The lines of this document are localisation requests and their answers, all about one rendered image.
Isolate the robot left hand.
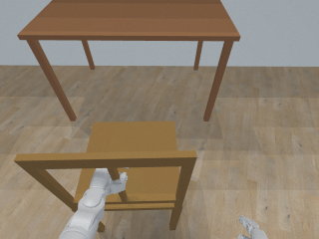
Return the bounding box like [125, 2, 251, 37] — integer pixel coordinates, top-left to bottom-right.
[89, 167, 128, 196]

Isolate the robot right hand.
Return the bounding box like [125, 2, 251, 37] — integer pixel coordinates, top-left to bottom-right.
[237, 215, 268, 239]

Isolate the chair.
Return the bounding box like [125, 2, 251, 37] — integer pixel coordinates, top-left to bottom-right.
[13, 120, 197, 233]

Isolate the robot left forearm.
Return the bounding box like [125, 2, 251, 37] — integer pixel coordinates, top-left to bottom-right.
[59, 187, 107, 239]

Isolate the table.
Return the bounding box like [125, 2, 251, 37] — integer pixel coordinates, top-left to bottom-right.
[17, 0, 241, 121]

